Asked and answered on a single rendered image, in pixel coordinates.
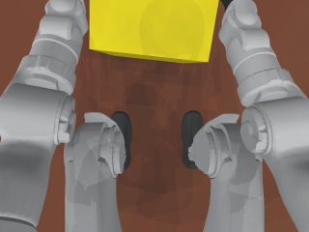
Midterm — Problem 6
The right robot forearm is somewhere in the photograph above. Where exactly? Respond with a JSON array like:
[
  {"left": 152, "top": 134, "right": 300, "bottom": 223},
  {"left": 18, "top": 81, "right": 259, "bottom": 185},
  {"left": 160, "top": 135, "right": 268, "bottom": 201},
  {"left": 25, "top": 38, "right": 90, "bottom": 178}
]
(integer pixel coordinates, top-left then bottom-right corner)
[{"left": 218, "top": 0, "right": 309, "bottom": 107}]

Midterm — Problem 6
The right robot hand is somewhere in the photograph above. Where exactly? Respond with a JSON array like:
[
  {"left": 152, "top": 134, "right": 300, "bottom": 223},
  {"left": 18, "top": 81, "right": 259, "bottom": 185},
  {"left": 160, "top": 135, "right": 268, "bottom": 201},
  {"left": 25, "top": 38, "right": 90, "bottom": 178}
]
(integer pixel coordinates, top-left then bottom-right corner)
[{"left": 220, "top": 0, "right": 233, "bottom": 12}]

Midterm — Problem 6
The left robot forearm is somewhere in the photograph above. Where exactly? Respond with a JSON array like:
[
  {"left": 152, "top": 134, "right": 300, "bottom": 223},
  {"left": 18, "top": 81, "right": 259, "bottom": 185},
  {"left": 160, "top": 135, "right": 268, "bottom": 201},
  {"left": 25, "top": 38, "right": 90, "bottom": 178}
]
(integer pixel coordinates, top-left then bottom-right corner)
[{"left": 0, "top": 0, "right": 89, "bottom": 107}]

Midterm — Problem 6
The carton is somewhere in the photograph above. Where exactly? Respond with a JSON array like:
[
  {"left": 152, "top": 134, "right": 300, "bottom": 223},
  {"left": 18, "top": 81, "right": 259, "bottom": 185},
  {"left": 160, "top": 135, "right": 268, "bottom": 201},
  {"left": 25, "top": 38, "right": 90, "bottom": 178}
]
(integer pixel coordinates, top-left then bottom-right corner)
[{"left": 89, "top": 0, "right": 219, "bottom": 64}]

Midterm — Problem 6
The left robot foot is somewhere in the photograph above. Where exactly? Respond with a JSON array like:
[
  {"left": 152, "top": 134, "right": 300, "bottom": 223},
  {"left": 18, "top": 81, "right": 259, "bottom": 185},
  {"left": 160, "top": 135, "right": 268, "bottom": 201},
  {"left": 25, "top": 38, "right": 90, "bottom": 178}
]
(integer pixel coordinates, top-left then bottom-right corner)
[{"left": 110, "top": 111, "right": 132, "bottom": 170}]

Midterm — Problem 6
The robot right upper arm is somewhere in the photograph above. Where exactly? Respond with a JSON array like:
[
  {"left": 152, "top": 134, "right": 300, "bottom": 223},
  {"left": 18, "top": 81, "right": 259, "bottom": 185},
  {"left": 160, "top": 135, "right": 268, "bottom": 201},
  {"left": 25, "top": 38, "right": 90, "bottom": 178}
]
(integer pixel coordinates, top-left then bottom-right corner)
[{"left": 239, "top": 96, "right": 309, "bottom": 232}]

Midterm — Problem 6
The robot left upper arm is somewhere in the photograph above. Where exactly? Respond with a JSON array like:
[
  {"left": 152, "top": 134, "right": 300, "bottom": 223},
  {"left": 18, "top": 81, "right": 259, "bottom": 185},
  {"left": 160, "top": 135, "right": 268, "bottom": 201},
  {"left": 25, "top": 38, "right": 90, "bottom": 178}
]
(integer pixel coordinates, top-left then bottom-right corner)
[{"left": 0, "top": 83, "right": 76, "bottom": 232}]

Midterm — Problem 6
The robot left shin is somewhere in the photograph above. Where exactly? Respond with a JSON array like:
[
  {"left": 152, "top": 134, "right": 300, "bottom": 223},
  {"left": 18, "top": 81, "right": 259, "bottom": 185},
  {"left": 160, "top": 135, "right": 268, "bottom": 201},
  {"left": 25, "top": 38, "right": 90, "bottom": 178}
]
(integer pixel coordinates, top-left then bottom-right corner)
[{"left": 64, "top": 112, "right": 126, "bottom": 166}]

